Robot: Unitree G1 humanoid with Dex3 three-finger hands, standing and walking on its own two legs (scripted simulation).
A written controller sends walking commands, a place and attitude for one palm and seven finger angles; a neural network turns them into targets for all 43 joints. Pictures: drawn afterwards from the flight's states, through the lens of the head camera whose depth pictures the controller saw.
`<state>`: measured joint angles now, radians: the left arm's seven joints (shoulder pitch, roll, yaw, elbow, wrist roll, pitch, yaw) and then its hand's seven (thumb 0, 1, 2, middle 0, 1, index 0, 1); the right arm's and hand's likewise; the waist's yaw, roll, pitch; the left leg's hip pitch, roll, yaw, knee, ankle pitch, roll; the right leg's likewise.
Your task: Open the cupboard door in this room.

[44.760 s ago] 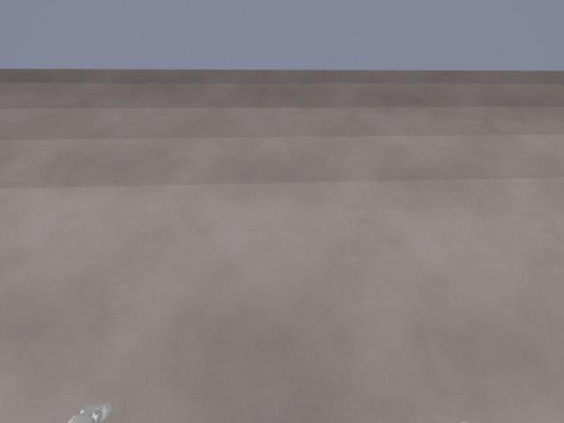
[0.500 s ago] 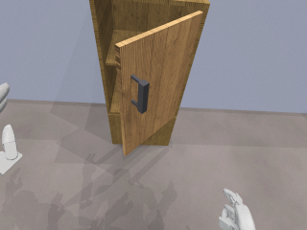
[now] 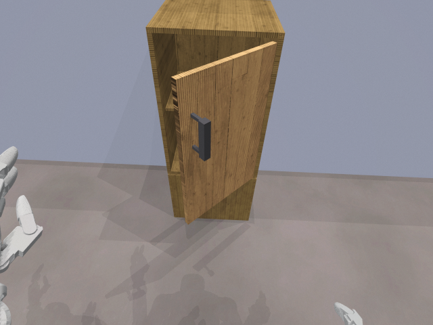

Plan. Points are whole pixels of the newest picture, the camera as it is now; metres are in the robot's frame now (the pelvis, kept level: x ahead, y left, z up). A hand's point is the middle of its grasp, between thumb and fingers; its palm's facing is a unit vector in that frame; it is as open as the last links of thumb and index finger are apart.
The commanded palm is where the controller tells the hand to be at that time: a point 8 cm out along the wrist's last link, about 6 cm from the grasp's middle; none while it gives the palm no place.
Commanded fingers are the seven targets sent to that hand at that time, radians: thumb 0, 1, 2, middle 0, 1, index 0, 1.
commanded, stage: stop stepping back and stand still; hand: left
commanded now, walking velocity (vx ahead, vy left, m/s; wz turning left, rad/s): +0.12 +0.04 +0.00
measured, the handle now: (199, 136) +0.58 +0.08 +0.03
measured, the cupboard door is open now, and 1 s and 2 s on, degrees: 45 45 45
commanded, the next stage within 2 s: let the arm hang, fingers relaxed in 0.70 s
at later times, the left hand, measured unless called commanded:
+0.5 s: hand (2, 249) +0.18 +0.30 +0.15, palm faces +0.42 -0.77 -0.48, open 7.4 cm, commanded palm +0.12 +0.34 +0.17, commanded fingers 0.00 0.90 0.90 -0.20 -0.30 -0.20 -0.30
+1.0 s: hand out of the picture +0.11 +0.27 -0.11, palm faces +0.01 -0.92 -0.40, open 7.4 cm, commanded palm none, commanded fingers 0.00 0.90 0.90 -0.20 -0.30 -0.20 -0.30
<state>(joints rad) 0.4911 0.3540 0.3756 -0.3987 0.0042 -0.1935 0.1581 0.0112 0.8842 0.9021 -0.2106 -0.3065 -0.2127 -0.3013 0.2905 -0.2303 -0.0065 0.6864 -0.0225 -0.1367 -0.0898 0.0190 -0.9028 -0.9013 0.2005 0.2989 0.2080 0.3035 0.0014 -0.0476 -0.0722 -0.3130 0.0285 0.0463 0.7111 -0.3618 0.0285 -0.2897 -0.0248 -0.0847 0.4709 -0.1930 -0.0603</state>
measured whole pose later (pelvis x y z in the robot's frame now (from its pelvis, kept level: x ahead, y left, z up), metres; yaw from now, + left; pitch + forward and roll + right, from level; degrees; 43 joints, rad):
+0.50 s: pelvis -0.02 +0.04 -0.01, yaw -1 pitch -2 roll +1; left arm 0.53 0.38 0.41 -0.43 -0.01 -0.20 0.14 0.01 0.88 0.90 -0.21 -0.31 -0.21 -0.30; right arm 0.24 -0.19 0.02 0.64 -0.01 -0.15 -0.06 0.02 -0.90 -0.90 0.20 0.30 0.21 0.30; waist 0.01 -0.02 0.04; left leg -0.17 0.01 0.08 0.49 -0.29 0.01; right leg -0.31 -0.05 -0.06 0.52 -0.17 0.00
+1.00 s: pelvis -0.05 +0.04 -0.02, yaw +2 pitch -1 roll +2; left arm 0.25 0.29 0.06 0.55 0.05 0.04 0.00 0.01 0.90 0.90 -0.20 -0.30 -0.20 -0.30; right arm 0.14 -0.31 -0.02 0.84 -0.03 -0.03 0.02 0.01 -0.91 -0.90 0.20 0.30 0.21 0.30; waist -0.03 0.05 0.04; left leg -0.29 -0.03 0.05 0.61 -0.31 0.02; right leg -0.42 -0.07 -0.04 0.63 -0.20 -0.01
